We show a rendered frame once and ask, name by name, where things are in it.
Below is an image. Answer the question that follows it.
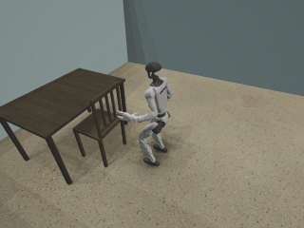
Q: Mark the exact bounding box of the robot right upper arm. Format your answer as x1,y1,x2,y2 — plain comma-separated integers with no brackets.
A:
161,77,173,99

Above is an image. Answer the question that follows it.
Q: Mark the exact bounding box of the robot right shin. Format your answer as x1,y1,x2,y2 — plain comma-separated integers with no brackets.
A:
151,133,164,149

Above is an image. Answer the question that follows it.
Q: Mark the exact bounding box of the left robot hand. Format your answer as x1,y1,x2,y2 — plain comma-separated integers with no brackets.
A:
116,110,139,122

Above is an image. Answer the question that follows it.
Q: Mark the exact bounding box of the robot left upper arm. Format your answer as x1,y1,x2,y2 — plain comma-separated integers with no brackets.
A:
144,87,158,118

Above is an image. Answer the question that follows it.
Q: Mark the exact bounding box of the robot right thigh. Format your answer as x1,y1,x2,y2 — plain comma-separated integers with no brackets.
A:
149,110,171,124

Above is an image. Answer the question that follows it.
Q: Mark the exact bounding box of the table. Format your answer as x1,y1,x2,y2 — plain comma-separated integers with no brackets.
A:
0,68,128,185

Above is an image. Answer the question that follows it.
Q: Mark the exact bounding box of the chair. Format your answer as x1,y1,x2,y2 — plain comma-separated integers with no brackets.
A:
72,82,126,167

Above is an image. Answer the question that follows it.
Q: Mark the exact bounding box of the robot left forearm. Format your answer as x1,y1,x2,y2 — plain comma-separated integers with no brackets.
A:
130,112,156,123

